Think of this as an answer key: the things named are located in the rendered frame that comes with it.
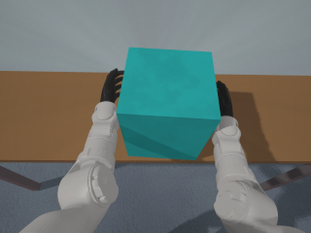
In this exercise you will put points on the robot right upper arm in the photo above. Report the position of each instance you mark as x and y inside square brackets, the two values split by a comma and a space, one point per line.
[243, 209]

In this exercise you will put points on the robot right forearm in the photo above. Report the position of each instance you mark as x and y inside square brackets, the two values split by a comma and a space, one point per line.
[230, 159]

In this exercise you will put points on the carton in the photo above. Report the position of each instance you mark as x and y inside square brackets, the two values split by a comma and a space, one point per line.
[169, 104]

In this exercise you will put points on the robot left upper arm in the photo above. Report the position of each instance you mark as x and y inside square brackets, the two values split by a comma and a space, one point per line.
[84, 197]

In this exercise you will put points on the robot left forearm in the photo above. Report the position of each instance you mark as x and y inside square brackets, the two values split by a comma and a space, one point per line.
[101, 142]

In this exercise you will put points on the table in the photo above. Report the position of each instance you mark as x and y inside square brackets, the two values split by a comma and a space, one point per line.
[45, 117]

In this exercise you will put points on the left robot hand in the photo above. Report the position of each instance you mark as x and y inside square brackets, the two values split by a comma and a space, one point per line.
[109, 89]

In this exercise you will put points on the right robot hand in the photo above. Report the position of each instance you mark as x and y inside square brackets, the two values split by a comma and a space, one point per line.
[224, 100]

